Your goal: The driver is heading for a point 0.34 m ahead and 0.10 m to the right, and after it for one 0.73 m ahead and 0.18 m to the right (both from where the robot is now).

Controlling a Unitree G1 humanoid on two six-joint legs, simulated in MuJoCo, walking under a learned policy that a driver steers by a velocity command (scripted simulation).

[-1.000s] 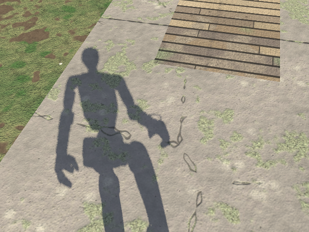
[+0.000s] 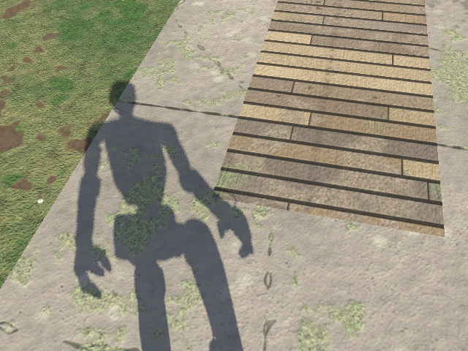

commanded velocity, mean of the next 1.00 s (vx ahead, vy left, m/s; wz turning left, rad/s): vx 0.25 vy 0.00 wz -0.38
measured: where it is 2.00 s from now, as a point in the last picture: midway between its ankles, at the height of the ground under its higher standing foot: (307, 338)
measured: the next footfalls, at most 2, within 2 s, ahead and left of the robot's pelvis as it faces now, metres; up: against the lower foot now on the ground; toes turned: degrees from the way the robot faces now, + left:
left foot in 0.26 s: +0.31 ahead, +0.13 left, +0.00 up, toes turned +2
right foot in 0.74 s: +0.39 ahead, -0.08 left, +0.00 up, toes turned -21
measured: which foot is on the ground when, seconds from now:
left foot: up 0.00-0.24, down 0.26-0.74, up 0.76-1.00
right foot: down 0.00-0.26, up 0.28-0.72, down 0.74-1.00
